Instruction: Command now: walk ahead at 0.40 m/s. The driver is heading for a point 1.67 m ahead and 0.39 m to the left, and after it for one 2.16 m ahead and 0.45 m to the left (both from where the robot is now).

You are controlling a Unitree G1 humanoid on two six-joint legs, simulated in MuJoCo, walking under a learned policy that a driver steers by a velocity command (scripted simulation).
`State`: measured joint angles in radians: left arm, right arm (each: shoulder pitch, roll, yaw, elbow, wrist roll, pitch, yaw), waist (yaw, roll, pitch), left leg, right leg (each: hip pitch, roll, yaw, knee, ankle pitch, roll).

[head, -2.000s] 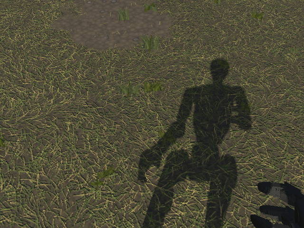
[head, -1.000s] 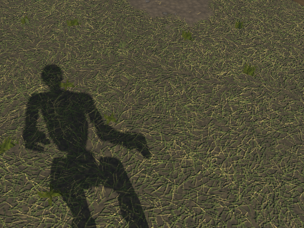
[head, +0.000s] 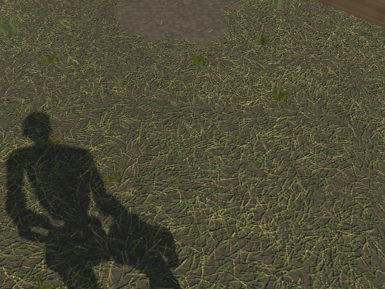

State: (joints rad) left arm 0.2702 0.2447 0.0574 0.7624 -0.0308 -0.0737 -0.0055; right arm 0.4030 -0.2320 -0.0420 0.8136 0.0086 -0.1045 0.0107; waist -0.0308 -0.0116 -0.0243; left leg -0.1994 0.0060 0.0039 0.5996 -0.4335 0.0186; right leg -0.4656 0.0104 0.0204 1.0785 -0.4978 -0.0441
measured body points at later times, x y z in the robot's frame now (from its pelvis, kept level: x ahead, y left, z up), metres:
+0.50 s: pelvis +0.24 -0.07 +0.02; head +0.25 -0.08 +0.47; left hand +0.27 +0.21 -0.10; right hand +0.40 -0.34 -0.09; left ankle +0.29 +0.10 -0.63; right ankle +0.25 -0.16 -0.73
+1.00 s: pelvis +0.50 +0.05 +0.01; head +0.53 +0.07 +0.46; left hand +0.53 +0.36 -0.09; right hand +0.71 -0.17 -0.09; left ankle +0.51 +0.12 -0.73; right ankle +0.54 -0.13 -0.63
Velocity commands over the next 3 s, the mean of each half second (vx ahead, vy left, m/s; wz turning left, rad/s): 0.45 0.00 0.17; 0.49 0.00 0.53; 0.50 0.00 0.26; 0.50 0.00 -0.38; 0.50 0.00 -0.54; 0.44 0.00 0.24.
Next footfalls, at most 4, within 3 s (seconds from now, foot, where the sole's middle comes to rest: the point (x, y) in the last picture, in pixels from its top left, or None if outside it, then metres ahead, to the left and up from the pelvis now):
0.24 right None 0.29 -0.16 -0.76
0.82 left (154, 280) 0.55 0.13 -0.76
1.32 right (172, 195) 0.90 0.07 -0.76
1.82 left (96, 173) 1.01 0.40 -0.76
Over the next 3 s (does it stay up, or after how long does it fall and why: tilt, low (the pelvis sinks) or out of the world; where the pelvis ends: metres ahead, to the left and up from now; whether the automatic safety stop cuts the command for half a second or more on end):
stays up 1.54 0.34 0.00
